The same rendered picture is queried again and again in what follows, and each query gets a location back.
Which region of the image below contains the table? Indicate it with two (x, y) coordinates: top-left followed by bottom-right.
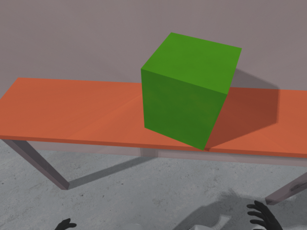
(0, 78), (307, 205)

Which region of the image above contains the right robot hand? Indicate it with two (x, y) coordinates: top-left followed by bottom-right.
(247, 200), (283, 230)

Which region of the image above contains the carton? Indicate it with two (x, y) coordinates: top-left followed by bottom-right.
(141, 33), (242, 150)

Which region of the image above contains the left robot hand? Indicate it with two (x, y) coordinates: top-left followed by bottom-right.
(55, 218), (77, 230)

